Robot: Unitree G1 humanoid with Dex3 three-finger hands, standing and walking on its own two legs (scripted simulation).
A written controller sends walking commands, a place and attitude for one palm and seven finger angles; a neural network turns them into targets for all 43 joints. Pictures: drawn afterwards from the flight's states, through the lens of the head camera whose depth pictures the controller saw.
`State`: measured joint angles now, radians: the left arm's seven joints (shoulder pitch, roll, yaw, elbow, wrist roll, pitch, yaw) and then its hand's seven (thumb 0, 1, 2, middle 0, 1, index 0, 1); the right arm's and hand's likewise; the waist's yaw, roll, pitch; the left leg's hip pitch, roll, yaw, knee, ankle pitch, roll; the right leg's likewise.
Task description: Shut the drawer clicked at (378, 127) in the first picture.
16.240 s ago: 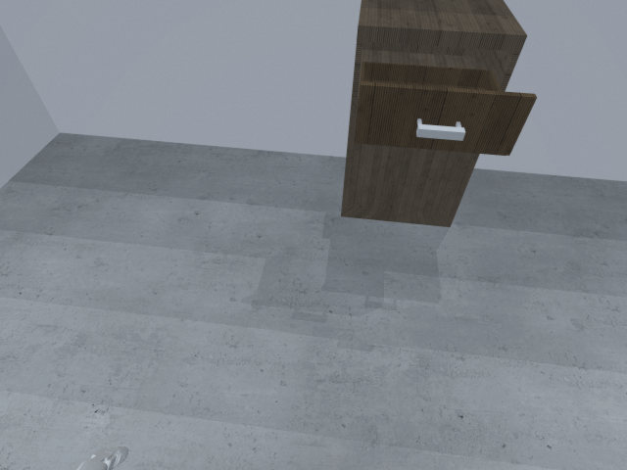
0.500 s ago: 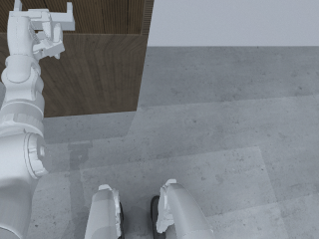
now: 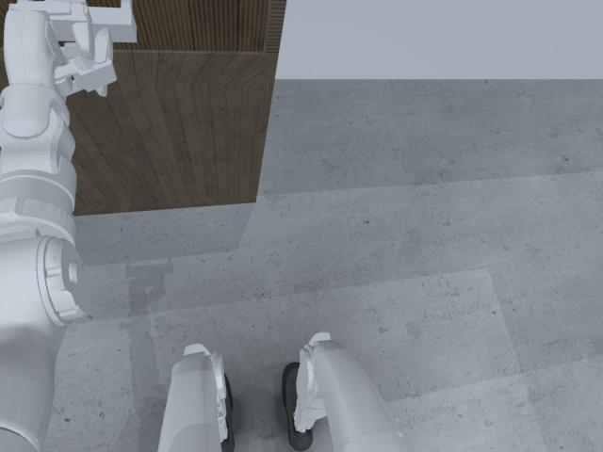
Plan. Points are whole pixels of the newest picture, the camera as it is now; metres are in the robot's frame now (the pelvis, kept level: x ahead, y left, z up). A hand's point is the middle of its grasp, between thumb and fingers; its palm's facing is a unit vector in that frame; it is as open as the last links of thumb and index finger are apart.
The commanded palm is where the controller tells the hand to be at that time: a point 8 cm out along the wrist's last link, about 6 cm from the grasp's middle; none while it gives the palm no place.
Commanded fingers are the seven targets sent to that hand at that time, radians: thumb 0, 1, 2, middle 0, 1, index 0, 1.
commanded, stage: pull the fist back off the drawer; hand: left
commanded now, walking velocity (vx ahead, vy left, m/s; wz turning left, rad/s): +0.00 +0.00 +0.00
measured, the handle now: (77, 9) +0.64 +0.20 +0.06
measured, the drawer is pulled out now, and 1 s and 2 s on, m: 0.00 0.00 0.00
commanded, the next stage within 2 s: draw the hand back to the body in 0.32 s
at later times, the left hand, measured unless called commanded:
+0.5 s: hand (110, 63) +0.56 +0.16 +0.07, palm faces +0.05 -1.00 -0.06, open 3.1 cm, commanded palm +0.51 +0.21 +0.09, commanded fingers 0.00 0.90 0.90 -1.40 -1.60 -1.40 -1.60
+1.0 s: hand (5, 121) +0.41 +0.19 +0.18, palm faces +0.06 -0.98 -0.17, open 3.3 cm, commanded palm +0.37 +0.25 +0.19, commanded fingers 0.00 0.90 0.90 -1.40 -1.60 -1.40 -1.60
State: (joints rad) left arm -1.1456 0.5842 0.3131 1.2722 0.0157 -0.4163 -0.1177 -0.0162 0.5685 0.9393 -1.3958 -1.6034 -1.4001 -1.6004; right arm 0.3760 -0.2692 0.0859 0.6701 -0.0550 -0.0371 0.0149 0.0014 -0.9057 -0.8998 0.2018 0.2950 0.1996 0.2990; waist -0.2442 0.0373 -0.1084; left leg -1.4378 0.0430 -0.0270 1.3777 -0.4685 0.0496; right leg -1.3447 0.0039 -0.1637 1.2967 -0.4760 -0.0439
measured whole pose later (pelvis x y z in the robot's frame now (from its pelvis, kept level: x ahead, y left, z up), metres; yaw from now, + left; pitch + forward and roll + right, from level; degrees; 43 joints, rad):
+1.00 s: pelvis +0.09 +0.00 +0.11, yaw +2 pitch +11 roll -1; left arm -0.04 0.29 0.13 0.20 -0.13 -0.21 -0.09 0.02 0.90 0.90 -1.40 -1.60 -1.40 -1.60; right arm 0.21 -0.26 0.01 0.51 0.05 0.03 -0.03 0.01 -0.91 -0.90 0.20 0.29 0.20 0.30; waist -0.03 0.03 -0.10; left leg -0.61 0.01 0.03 0.85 -0.44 0.03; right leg -0.55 0.00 -0.09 0.81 -0.45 -0.03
